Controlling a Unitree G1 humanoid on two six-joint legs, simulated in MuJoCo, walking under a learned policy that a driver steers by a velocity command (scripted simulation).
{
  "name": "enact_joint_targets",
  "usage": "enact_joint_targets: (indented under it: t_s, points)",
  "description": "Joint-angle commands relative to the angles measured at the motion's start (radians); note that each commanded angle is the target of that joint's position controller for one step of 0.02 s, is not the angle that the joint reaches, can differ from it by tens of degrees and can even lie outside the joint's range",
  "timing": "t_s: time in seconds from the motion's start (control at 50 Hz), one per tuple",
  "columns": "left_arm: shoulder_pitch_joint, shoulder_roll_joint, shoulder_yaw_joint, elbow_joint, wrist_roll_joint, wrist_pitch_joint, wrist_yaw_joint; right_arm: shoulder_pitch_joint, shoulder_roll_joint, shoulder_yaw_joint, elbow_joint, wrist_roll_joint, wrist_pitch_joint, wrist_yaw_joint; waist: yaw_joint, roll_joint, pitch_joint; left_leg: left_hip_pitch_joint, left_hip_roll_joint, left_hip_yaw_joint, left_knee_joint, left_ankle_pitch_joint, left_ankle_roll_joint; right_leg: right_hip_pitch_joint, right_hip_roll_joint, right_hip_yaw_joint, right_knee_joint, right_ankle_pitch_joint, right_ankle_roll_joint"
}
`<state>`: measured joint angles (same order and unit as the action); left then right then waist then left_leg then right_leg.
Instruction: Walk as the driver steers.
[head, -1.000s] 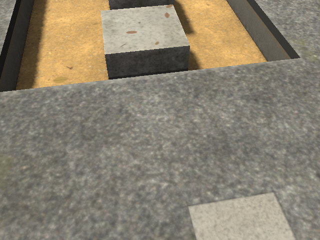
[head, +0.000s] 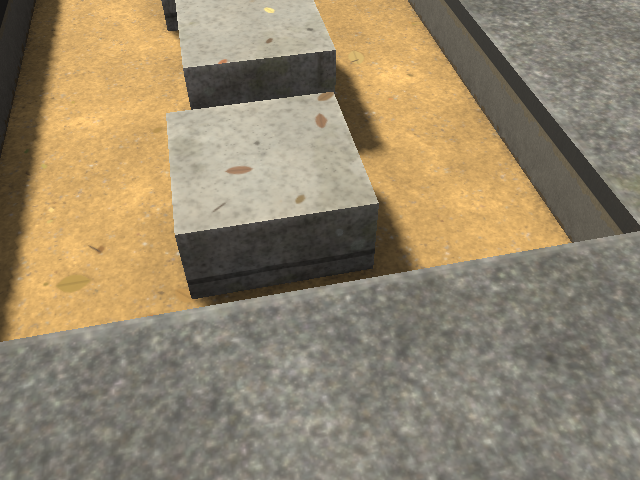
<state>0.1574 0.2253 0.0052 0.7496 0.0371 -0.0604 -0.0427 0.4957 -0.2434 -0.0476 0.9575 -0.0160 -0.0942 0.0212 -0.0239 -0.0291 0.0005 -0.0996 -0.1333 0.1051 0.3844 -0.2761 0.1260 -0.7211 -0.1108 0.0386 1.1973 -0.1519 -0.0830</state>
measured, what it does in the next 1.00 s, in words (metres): walks ahead: right foot, then left foot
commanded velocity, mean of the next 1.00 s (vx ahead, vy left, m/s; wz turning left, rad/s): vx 0.92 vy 0.00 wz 0.00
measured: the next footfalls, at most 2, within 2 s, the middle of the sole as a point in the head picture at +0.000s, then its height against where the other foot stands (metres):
right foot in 0.24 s outside the picture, level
left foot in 0.70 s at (293, 337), level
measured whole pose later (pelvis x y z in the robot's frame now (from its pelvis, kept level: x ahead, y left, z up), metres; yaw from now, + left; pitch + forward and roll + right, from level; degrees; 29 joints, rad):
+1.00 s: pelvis +0.94 +0.02 +0.00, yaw +1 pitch -2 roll +0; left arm 0.12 0.27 0.06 0.88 0.05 -0.02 -0.02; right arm 0.53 -0.29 -0.04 0.99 -0.02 -0.10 0.02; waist -0.08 -0.01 0.06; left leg 0.00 -0.08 0.04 0.38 -0.35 0.10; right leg -0.72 -0.06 0.04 1.04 -0.08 -0.08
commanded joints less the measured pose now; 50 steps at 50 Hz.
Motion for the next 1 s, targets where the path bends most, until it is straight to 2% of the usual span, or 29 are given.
enact_joint_targets:
  t_s: [0.02, 0.08, 0.16, 0.2, 0.22, 0.24, 0.26, 0.28, 0.3, 0.34, 0.36, 0.38, 0.44, 0.52, 0.6, 0.66, 0.68, 0.7, 0.72, 0.74, 0.76, 0.8, 0.82, 0.88, 0.92, 0.94, 0.96, 0.98, 1.0]
  points:
    - [-0.106, 0.061, 0.000, -0.082, -0.002, -0.004, -0.007, -0.057, -0.077, -0.005, -0.073, 0.019, -0.044, 0.009, 0.032, 0.018, 0.196, -0.230, 0.224, -0.208, -0.376, 0.100, 0.082, -0.005, -0.036, -0.059, -0.235, 0.188, 0.021]
    - [-0.213, 0.029, -0.017, -0.105, -0.017, -0.017, -0.023, 0.016, -0.102, -0.004, -0.048, 0.037, -0.058, 0.000, -0.005, 0.020, 0.172, -0.146, 0.226, -0.133, -0.422, 0.427, 0.039, 0.154, 0.018, -0.135, -0.487, 0.393, -0.006]
    - [-0.257, 0.073, -0.007, -0.105, -0.013, -0.021, -0.008, 0.069, -0.154, -0.002, -0.014, 0.014, -0.044, -0.020, -0.016, 0.085, 0.096, 0.210, 0.266, -0.083, -0.284, 1.043, -0.002, 0.194, 0.128, -0.201, -0.646, 0.306, -0.044]
    - [-0.109, 0.128, 0.016, -0.070, -0.012, -0.020, 0.009, 0.058, -0.200, -0.009, 0.001, -0.016, -0.019, -0.043, 0.075, 0.159, -0.018, 0.308, 0.309, -0.087, -0.031, 1.348, -0.015, 0.341, 0.193, -0.185, -0.651, 0.134, -0.069]
    - [0.086, 0.170, 0.036, -0.008, -0.018, -0.019, 0.024, 0.023, -0.219, -0.016, -0.001, -0.030, -0.003, -0.052, 0.164, 0.178, -0.110, 0.287, 0.321, -0.083, 0.191, 1.359, -0.012, 0.515, 0.202, -0.159, -0.656, 0.060, -0.089]
    - [0.295, 0.205, 0.057, 0.059, -0.010, -0.016, 0.042, -0.035, -0.222, -0.019, -0.015, -0.033, 0.008, -0.054, 0.266, 0.158, -0.185, 0.152, 0.295, -0.064, 0.472, 1.181, -0.006, 0.744, 0.148, -0.111, -0.692, 0.023, -0.117]
    - [0.450, 0.287, 0.083, 0.092, 0.008, -0.010, 0.060, -0.056, -0.127, -0.001, -0.050, -0.039, -0.001, -0.043, 0.277, 0.002, -0.290, -0.106, 0.193, -0.067, 0.859, 0.533, 0.016, 0.985, -0.075, 0.118, -0.604, -0.205, -0.139]
    - [0.378, 0.311, 0.093, 0.089, 0.026, -0.010, 0.047, 0.094, -0.023, 0.022, -0.088, 0.041, -0.023, -0.016, 0.114, -0.299, -0.401, -0.533, 0.015, -0.189, 1.178, -0.205, -0.025, 1.227, -0.299, 0.763, -0.814, -0.387, -0.301]
    - [0.290, 0.234, 0.093, 0.080, 0.005, -0.011, 0.032, -0.024, -0.110, 0.014, -0.097, 0.030, -0.027, -0.030, 0.139, -0.085, -0.276, -0.656, 0.107, -0.228, 1.164, -0.096, 0.008, 1.136, -0.237, 0.709, -0.899, -0.415, -0.268]
    - [0.222, 0.120, 0.069, 0.106, 0.002, -0.029, 0.024, -0.168, -0.097, 0.017, -0.133, 0.011, -0.030, -0.025, 0.082, 0.083, -0.051, -0.626, 0.177, -0.208, 1.034, 0.006, 0.007, 0.819, -0.171, 0.435, -0.950, -0.194, -0.212]
    - [0.210, 0.081, 0.055, 0.115, 0.001, -0.036, 0.028, -0.186, -0.078, 0.019, -0.138, -0.009, -0.014, -0.016, 0.044, 0.099, -0.006, -0.575, 0.204, -0.219, 0.982, 0.014, 0.001, 0.696, -0.111, 0.339, -0.968, -0.157, -0.163]
    - [0.217, 0.066, 0.045, 0.129, 0.000, -0.041, 0.036, -0.151, -0.049, 0.028, -0.143, -0.020, 0.005, -0.003, 0.005, 0.038, -0.001, -0.537, 0.215, -0.217, 0.950, 0.011, -0.013, 0.622, -0.099, 0.293, -0.998, -0.172, -0.156]
    - [0.265, 0.094, 0.048, 0.161, -0.023, -0.068, 0.039, -0.277, -0.026, 0.044, -0.205, -0.031, 0.034, 0.014, -0.015, 0.015, 0.117, -0.633, 0.266, -0.161, 0.835, 0.046, -0.052, 0.508, -0.052, 0.177, -1.094, -0.087, -0.149]
    - [0.309, 0.123, 0.045, 0.163, -0.047, -0.088, 0.032, -0.487, -0.027, 0.070, -0.293, -0.017, 0.020, 0.033, 0.014, 0.029, 0.163, -0.478, 0.242, -0.036, 0.397, 0.392, -0.048, 0.410, 0.036, -0.006, -1.134, 0.268, -0.118]
    - [0.371, 0.200, 0.049, 0.189, -0.051, -0.082, 0.034, -0.597, -0.078, 0.056, -0.321, -0.003, 0.012, 0.044, 0.047, 0.000, 0.173, -0.394, 0.172, 0.011, 0.170, 0.494, -0.001, 0.630, -0.028, -0.026, -1.185, 0.582, -0.071]
    - [0.306, 0.271, 0.073, 0.192, -0.011, -0.048, 0.053, -0.241, -0.176, 0.008, -0.212, -0.003, 0.028, 0.019, -0.130, -0.106, -0.073, 0.020, 0.034, -0.008, 0.296, 0.214, 0.009, 0.697, -0.042, -0.102, -0.750, 1.115, -0.031]
    - [0.258, 0.286, 0.077, 0.186, -0.010, -0.028, 0.065, -0.013, -0.200, -0.012, -0.142, 0.006, 0.035, 0.008, -0.244, -0.102, -0.142, 0.200, 0.059, -0.052, 0.258, 0.139, 0.031, 0.635, -0.043, -0.101, -0.453, 1.061, -0.028]
    - [0.263, 0.230, 0.074, 0.180, -0.009, -0.013, 0.071, 0.158, -0.299, -0.047, -0.114, 0.001, 0.042, -0.009, -0.292, 0.023, -0.228, 0.329, 0.243, -0.270, 0.225, -0.070, 0.075, 0.526, 0.043, -0.120, 0.029, 0.728, -0.024]
    - [0.444, 0.048, 0.044, 0.172, -0.047, -0.020, 0.048, 0.054, -0.287, -0.037, -0.135, -0.015, 0.032, -0.002, -0.054, 0.346, -0.354, 0.553, 0.481, -0.775, 0.087, -0.164, 0.182, 0.179, 0.214, -0.024, 0.426, -0.303, 0.015]
    - [0.398, 0.133, 0.054, 0.176, -0.056, -0.034, 0.053, -0.014, -0.230, -0.046, -0.145, 0.011, 0.032, 0.013, -0.090, 0.224, -0.322, 0.514, 0.470, -0.890, -0.011, -0.108, 0.227, 0.018, 0.190, 0.078, 0.452, -0.242, -0.009]
    - [0.275, 0.169, 0.062, 0.148, -0.064, -0.040, 0.057, -0.084, -0.198, -0.044, -0.149, 0.005, 0.023, 0.012, -0.071, 0.136, -0.160, 0.351, 0.448, -0.710, -0.041, -0.012, 0.219, -0.002, 0.125, 0.082, 0.384, -0.151, -0.012]
    - [0.196, 0.151, 0.063, 0.136, -0.029, -0.021, 0.057, -0.186, -0.130, -0.027, -0.149, -0.012, 0.010, 0.010, 0.008, 0.052, 0.047, -0.016, 0.390, -0.494, -0.094, 0.260, 0.199, 0.127, 0.070, 0.094, 0.173, -0.151, -0.005]
    - [0.187, 0.122, 0.057, 0.135, -0.010, 0.004, 0.058, -0.161, -0.113, -0.016, -0.128, -0.006, -0.002, 0.007, 0.031, 0.024, 0.087, -0.115, 0.370, -0.429, -0.091, 0.435, 0.191, 0.197, 0.069, 0.085, 0.105, -0.203, 0.015]
    - [0.181, 0.060, 0.052, 0.132, 0.002, 0.048, 0.057, -0.110, -0.145, -0.009, -0.091, 0.009, -0.045, 0.016, 0.085, 0.037, 0.103, -0.158, 0.334, -0.282, -0.125, 0.808, 0.155, 0.245, 0.059, 0.051, -0.149, -0.144, 0.039]
    - [0.210, 0.037, 0.041, 0.160, 0.036, 0.062, 0.034, -0.038, -0.177, -0.017, -0.037, 0.002, -0.023, 0.008, 0.072, 0.043, 0.047, -0.082, 0.325, -0.194, -0.073, 1.062, 0.144, 0.230, 0.046, -0.007, -0.180, -0.007, 0.038]
    - [0.258, 0.071, 0.057, 0.191, 0.028, 0.068, 0.033, 0.016, -0.167, -0.016, -0.015, -0.004, -0.018, 0.005, 0.063, 0.044, 0.000, 0.005, 0.342, -0.194, -0.024, 1.077, 0.139, 0.181, 0.039, 0.000, -0.120, 0.103, 0.011]
    - [0.213, 0.104, 0.070, 0.189, 0.014, 0.068, 0.028, 0.046, -0.155, -0.011, -0.019, -0.010, -0.014, 0.004, 0.029, 0.044, -0.014, 0.043, 0.315, -0.158, 0.005, 0.991, 0.127, 0.126, 0.059, -0.055, -0.077, 0.179, -0.001]
    - [0.030, 0.119, 0.079, 0.141, 0.008, 0.048, 0.019, 0.135, -0.117, -0.003, 0.036, 0.001, -0.019, -0.018, -0.030, 0.099, 0.063, 0.195, 0.310, -0.206, -0.007, 0.784, 0.093, -0.123, 0.036, -0.006, -0.083, 0.173, 0.001]
    - [-0.140, 0.115, 0.079, 0.070, 0.004, 0.024, 0.011, 0.153, -0.130, 0.000, 0.024, -0.008, -0.024, -0.028, -0.073, 0.092, 0.113, 0.270, 0.278, -0.214, -0.028, 0.546, 0.066, -0.289, 0.049, -0.019, -0.193, 0.116, -0.005]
